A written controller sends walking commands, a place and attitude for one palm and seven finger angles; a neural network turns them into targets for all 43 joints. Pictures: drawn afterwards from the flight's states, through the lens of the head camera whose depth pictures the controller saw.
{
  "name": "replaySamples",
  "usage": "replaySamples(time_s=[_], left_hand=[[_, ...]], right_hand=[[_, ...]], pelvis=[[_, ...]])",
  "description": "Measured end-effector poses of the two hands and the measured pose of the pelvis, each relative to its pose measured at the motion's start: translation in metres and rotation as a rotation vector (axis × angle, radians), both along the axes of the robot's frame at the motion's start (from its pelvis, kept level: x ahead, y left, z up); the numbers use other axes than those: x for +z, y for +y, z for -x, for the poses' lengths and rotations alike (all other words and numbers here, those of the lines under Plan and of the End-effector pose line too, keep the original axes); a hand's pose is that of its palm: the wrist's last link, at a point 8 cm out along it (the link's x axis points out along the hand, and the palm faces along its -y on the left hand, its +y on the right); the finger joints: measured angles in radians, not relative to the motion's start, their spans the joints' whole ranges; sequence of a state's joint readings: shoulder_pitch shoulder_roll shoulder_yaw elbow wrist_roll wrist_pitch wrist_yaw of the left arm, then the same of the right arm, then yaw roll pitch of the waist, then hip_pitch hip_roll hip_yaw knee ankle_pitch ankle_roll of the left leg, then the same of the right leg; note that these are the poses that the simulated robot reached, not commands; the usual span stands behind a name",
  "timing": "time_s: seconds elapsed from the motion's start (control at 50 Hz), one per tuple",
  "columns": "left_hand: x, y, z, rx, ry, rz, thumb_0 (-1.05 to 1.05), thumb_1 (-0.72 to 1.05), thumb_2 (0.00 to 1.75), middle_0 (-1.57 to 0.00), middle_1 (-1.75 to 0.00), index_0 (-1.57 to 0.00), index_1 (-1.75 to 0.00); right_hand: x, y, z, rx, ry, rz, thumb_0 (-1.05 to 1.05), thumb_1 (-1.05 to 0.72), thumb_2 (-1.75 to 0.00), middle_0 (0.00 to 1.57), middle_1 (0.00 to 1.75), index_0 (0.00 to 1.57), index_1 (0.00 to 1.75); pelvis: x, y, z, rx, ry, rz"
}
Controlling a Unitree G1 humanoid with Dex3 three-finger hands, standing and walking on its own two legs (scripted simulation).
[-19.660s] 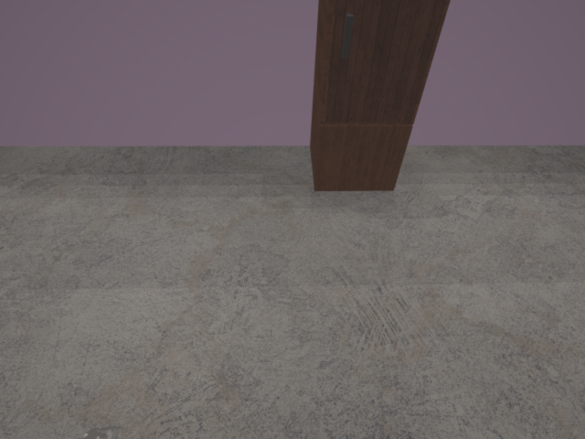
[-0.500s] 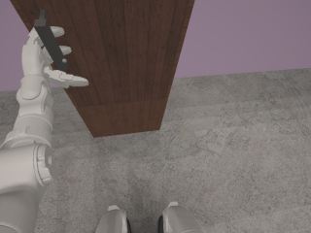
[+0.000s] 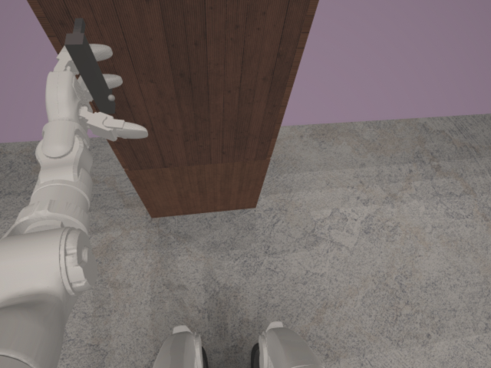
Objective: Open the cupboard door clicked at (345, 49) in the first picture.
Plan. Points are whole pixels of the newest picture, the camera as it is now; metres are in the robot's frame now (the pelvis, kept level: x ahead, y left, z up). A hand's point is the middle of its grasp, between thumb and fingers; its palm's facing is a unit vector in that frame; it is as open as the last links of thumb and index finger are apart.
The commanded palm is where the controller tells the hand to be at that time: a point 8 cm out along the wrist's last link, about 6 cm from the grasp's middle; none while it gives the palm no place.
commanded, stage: close the thumb around the handle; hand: left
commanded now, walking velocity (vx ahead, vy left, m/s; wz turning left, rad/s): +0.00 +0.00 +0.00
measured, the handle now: (94, 69) +0.57 +0.20 +0.09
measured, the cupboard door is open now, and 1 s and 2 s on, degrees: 0 2 46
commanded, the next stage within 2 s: pull the door open along its arc in 0.70 s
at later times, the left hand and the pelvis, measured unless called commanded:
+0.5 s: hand (110, 98) +0.52 +0.17 +0.08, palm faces +0.05 -1.00 -0.02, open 7.6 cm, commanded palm +0.50 +0.20 +0.08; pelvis +0.00 +0.01 +0.00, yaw +0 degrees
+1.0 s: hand (111, 102) +0.52 +0.17 +0.08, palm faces +0.05 -1.00 -0.02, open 5.7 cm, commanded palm +0.47 +0.21 +0.08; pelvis +0.00 +0.00 +0.00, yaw -1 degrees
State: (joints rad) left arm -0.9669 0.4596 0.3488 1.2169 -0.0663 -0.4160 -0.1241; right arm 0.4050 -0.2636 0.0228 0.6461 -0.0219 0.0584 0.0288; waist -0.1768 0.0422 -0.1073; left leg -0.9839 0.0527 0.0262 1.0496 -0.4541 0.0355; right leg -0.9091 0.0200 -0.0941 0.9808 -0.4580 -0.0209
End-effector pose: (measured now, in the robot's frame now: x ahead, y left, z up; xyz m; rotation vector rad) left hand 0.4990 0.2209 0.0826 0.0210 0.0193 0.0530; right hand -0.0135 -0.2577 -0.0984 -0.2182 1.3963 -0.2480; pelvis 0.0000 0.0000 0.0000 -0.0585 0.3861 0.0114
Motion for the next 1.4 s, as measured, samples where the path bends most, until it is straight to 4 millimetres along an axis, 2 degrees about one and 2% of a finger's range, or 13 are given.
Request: replaySamples(time_s=[0.1,0.2,0.62,0.98,1.08,1.18,1.28,1.4], left_hand=[[-0.001,0.000,-0.001,0.002,-0.005,0.004,-0.02,-0.47,0.32,-0.30,-1.20,-0.28,-1.20],[-0.001,0.000,-0.002,-0.001,-0.004,0.007,-0.02,-0.33,0.38,-0.31,-1.22,-0.30,-1.22],[-0.001,0.001,0.000,0.004,-0.006,0.004,0.00,0.71,0.82,-0.38,-1.33,-0.36,-1.33],[-0.001,0.000,0.006,0.002,-0.007,-0.002,0.00,0.74,0.79,-0.37,-1.35,-0.35,-1.35],[-0.001,-0.002,0.021,-0.013,-0.010,0.005,0.00,0.73,0.76,-0.37,-1.35,-0.35,-1.35],[-0.001,-0.009,0.050,-0.032,-0.019,0.005,0.00,0.71,0.73,-0.38,-1.35,-0.35,-1.35],[-0.002,-0.024,0.091,-0.053,-0.030,0.020,0.01,0.69,0.72,-0.37,-1.34,-0.35,-1.35],[-0.003,-0.060,0.141,0.129,-0.043,0.100,0.02,0.67,0.73,-0.35,-1.34,-0.36,-1.31]], right_hand=[[-0.002,0.003,0.001,0.002,0.007,-0.005,0.01,-0.91,-0.90,0.20,0.30,0.20,0.30],[-0.001,0.005,0.003,-0.004,0.009,-0.007,0.01,-0.91,-0.90,0.20,0.30,0.20,0.30],[0.000,0.008,0.007,-0.012,0.018,-0.007,0.01,-0.91,-0.90,0.20,0.30,0.20,0.30],[0.000,0.004,0.000,-0.024,-0.006,-0.012,0.01,-0.91,-0.90,0.20,0.30,0.20,0.30],[0.004,0.004,-0.010,-0.034,-0.036,-0.026,0.01,-0.91,-0.90,0.20,0.30,0.20,0.30],[0.009,0.003,-0.033,-0.034,-0.108,-0.046,0.01,-0.91,-0.90,0.20,0.30,0.20,0.30],[0.015,0.003,-0.070,-0.005,-0.223,-0.068,0.01,-0.91,-0.90,0.20,0.30,0.20,0.30],[0.019,0.008,-0.123,0.099,-0.372,-0.102,0.01,-0.91,-0.90,0.19,0.30,0.20,0.30]], pelvis=[[-0.001,0.002,0.000,-0.001,0.005,0.000],[-0.001,0.003,0.000,-0.003,0.005,0.001],[0.000,0.007,0.000,-0.006,0.001,0.003],[0.003,0.003,-0.003,-0.017,-0.008,-0.006],[0.008,0.001,-0.008,-0.028,-0.025,-0.013],[0.016,-0.001,-0.015,-0.036,-0.052,-0.020],[0.023,-0.002,-0.019,-0.039,-0.093,-0.028],[0.024,-0.005,-0.016,-0.026,-0.132,-0.038]])
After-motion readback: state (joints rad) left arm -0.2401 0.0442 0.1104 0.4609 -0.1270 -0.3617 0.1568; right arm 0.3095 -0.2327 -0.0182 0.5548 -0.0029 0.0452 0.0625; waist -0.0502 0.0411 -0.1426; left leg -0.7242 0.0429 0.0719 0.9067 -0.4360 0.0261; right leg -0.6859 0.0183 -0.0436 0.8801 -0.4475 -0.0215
